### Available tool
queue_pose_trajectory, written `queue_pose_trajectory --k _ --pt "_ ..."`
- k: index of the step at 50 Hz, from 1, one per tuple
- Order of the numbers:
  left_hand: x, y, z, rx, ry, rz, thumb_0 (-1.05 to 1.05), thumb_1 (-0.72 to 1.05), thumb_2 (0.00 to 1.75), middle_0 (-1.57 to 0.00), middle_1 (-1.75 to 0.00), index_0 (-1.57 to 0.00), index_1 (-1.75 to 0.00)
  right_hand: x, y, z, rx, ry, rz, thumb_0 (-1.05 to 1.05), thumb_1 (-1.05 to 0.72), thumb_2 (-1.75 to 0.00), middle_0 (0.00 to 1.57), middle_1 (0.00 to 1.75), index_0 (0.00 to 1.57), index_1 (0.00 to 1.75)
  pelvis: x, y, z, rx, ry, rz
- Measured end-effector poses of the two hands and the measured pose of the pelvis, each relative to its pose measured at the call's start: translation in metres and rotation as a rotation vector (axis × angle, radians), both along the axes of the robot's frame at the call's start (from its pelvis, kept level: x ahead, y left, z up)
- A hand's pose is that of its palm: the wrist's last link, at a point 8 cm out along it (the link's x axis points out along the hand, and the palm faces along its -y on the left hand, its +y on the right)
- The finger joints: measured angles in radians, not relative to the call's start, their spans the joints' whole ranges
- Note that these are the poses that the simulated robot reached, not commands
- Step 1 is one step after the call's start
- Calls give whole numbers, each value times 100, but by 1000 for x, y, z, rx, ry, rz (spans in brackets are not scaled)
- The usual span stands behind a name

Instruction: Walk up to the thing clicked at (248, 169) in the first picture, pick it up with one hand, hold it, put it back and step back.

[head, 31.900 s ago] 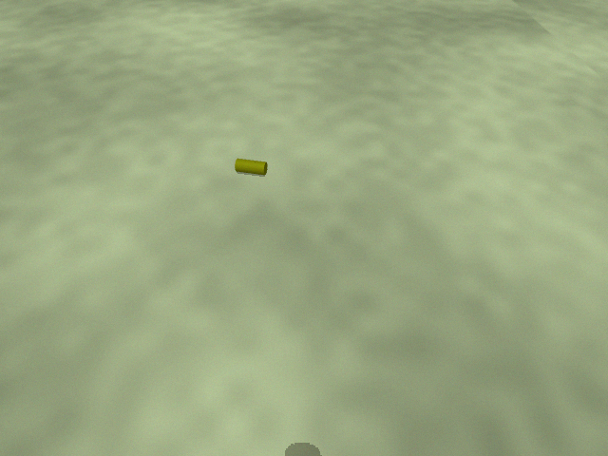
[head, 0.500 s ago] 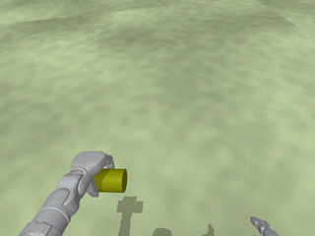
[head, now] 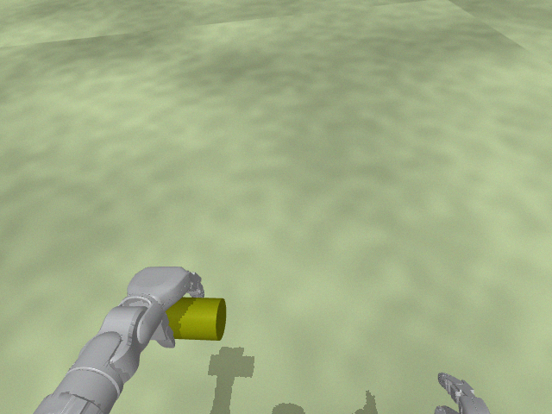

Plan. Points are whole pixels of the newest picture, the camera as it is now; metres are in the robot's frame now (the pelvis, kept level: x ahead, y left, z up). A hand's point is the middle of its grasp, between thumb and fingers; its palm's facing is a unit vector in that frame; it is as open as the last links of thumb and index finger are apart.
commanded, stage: hold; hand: left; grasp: from above
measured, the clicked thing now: (176, 317) +0.29 +0.21 -0.07
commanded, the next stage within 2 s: crouch in 0.38 s
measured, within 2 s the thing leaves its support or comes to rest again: neither
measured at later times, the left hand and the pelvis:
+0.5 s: hand (166, 308) +0.29 +0.22 -0.04, palm faces -0.48 -0.05 -0.88, open 9.4 cm; pelvis +0.01 +0.00 +0.00, yaw +0 degrees
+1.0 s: hand (182, 329) +0.31 +0.24 -0.17, palm faces -0.44 +0.04 -0.90, open 9.5 cm; pelvis -0.02 +0.00 -0.07, yaw +1 degrees
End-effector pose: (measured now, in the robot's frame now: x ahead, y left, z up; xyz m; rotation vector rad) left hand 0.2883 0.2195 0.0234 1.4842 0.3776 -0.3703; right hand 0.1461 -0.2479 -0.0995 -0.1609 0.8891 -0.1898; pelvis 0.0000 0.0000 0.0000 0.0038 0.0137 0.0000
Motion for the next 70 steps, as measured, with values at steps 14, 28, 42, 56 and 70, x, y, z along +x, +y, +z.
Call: queue_pose_trajectory --k 14,28,42,56,70 --pt "11 3 1 14 -15 7 0 11 31 -82 -33 -83 -32 2 0 -1 -3 29 -2 1 -90 -90 20 30 20 30 5 0 2 -1 4 3" --pt "11 6 -7 5 22 -2 0 12 29 -81 -34 -82 -33 0 0 0 -5 48 -18 1 -90 -90 20 30 20 30 10 3 2 -2 11 0" --pt "12 11 -65 46 4 -8 0 10 31 -80 -37 -81 -36 -12 -6 -18 -44 126 11 1 -89 -90 20 30 20 30 1 2 -15 -10 113 22" --pt "43 20 -202 108 -37 -40 0 10 32 -79 -40 -80 -39 -96 -30 -125 -142 330 -35 1 -90 -90 20 30 20 30 -33 8 -122 -45 398 25" --pt "75 33 -337 103 -15 5 0 9 35 -77 -42 -78 -42 -168 -10 -251 -126 474 -57 1 -89 -90 20 30 20 30 -64 16 -240 -74 573 20"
